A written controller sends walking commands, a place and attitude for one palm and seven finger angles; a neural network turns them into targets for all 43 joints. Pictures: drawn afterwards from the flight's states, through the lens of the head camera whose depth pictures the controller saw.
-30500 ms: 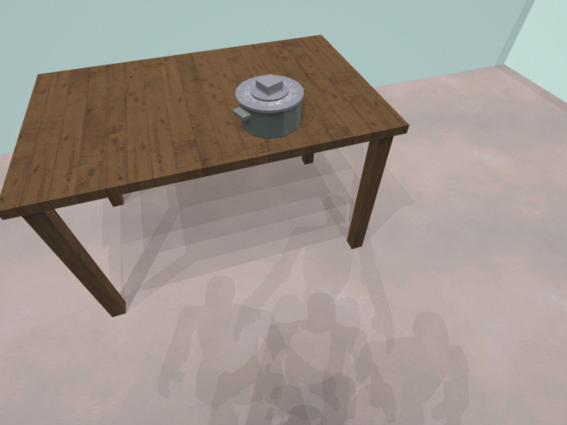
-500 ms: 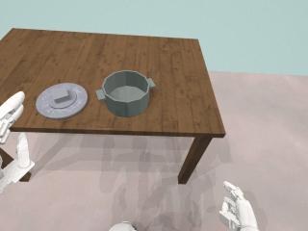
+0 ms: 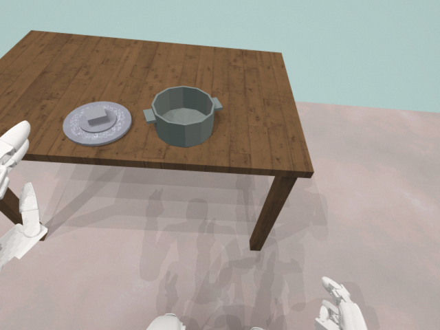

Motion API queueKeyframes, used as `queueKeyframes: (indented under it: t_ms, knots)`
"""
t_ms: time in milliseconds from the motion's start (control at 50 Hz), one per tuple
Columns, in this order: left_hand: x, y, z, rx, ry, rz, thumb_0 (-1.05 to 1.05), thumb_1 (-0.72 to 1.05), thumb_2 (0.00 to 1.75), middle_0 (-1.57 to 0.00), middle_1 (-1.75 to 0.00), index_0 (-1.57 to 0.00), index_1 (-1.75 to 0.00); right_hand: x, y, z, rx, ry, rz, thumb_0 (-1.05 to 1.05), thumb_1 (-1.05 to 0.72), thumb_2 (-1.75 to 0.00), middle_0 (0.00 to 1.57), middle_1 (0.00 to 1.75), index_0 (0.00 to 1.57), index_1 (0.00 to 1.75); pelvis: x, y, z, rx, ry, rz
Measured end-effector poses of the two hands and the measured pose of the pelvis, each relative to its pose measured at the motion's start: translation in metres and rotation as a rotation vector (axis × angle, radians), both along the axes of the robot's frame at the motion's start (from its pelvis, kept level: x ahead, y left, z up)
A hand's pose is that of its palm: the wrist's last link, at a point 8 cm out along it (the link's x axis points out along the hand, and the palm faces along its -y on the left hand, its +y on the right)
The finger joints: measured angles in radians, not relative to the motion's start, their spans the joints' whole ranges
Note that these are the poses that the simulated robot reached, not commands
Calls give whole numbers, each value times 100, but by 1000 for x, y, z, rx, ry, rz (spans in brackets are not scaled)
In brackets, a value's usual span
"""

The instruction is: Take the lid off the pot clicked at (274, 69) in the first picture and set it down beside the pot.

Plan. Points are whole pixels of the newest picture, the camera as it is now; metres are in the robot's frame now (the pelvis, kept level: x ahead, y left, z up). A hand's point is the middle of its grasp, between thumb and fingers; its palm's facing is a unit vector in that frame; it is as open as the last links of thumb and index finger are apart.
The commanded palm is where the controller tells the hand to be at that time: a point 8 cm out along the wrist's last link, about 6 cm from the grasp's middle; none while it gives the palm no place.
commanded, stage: stop stepping back and stand still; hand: left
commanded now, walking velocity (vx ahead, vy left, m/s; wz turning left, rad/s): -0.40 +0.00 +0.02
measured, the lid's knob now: (95, 115) +0.67 +0.39 -0.07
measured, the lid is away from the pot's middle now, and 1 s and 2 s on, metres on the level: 0.26 0.26 0.26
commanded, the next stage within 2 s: let the arm hang, fingers relaxed in 0.74 s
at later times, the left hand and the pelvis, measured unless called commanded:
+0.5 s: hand out of the picture +0.12 +0.24 +0.17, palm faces +0.39 -0.82 -0.42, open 7.4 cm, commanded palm +0.06 +0.28 +0.19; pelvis -0.07 +0.00 +0.00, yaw +1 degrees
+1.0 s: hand out of the picture +0.11 +0.26 -0.05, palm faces +0.18 -0.91 -0.38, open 7.4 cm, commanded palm none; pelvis -0.08 +0.00 +0.00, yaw +5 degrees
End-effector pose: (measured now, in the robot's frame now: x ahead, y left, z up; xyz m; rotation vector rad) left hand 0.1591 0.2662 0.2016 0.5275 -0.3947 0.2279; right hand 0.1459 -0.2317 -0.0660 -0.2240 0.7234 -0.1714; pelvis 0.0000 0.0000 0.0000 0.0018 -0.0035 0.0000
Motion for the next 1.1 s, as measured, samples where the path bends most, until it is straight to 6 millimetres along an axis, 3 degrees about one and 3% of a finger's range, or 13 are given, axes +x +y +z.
queueKeyframes:
  t_ms: [40, 80, 140, 300, 400, 480, 540, 680, 840, 880, 960, 1040, 1100]
  knots:
    - [-8, 5, -1, -21, -15, 11, 2, 89, 90, -21, -30, -22, -30, -9, -1, 1, -15, 11, -6, 1, -91, -90, 20, 30, 20, 30, -6, 3, 0, 6, -1, 7]
    - [-6, 14, -20, -40, 34, 19, 1, 89, 90, -21, -30, -21, -30, -16, -3, -8, -25, 17, 17, 1, -91, -90, 20, 30, 20, 30, -15, 9, -9, -23, 14, 35]
    - [-14, 20, -30, -39, 67, 50, 1, 89, 90, -21, -30, -21, -30, -28, -3, -10, -3, -2, -18, 1, -91, -90, 20, 30, 20, 30, -31, 3, -13, -3, -2, 14]
    - [-64, -16, 5, 64, 19, 8, 2, 89, 90, -21, -30, -21, -30, -60, -6, -16, 50, -12, 7, 1, -91, -90, 20, 30, 20, 30, -53, -12, -11, -36, -35, 14]
    - [-75, -2, 8, 9, -11, 60, 1, 89, 90, -21, -30, -22, -30, -76, -15, -9, 23, 31, -30, 1, -91, -90, 20, 30, 20, 30, -56, -7, 0, -6, -21, 18]
    - [-76, 16, -10, -42, 30, 119, 1, 89, 90, -21, -30, -21, -30, -78, -17, -3, -2, -14, -41, 1, -91, -90, 20, 30, 20, 30, -67, -2, -1, 3, -27, 19]
    - [-80, 16, -19, -52, 104, 137, 2, 89, 90, -21, -30, -21, -30, -77, -12, 6, 14, -57, -26, 1, -91, -90, 20, 30, 20, 30, -74, -4, 3, 11, -35, 9]
    - [-102, -2, -9, -26, 114, 100, 2, 89, 90, -21, -30, -21, -30, -71, -5, 9, 26, -62, 50, 1, -91, -90, 20, 30, 20, 30, -80, -10, 8, -19, -37, 28]
    - [-97, 15, -9, -70, 75, 142, 2, 89, 90, -21, -30, -21, -30, -67, 0, 13, -4, -40, 40, 1, -91, -90, 20, 30, 20, 30, -78, -1, 12, -18, -40, 23]
    - [-83, 24, -35, -63, 172, 147, 1, 89, 90, -21, -30, -21, -30, -64, -1, 5, 8, -20, 81, 1, -91, -90, 20, 30, 20, 30, -78, 2, 11, -16, -16, 52]
    - [-65, 41, -155, -220, 655, 248, 0, 90, 90, -20, -30, -20, -30, -66, -7, -22, 17, 114, 102, 0, -91, -90, 20, 30, 20, 30, -78, 4, 4, -2, 3, 80]
    - [-104, 16, -267, -393, 1122, 306, 1, 91, 90, -19, -30, -20, -29, -86, -13, -31, 11, 215, 51, 0, -91, -90, 20, 30, 20, 30, -75, 1, 3, 0, -13, 77]
    - [-152, -20, -319, -489, 1395, 288, 1, 91, 90, -19, -30, -20, -29, -112, -16, -33, -5, 310, 7, 0, -91, -90, 20, 30, 20, 30, -72, 0, 6, -4, -20, 66]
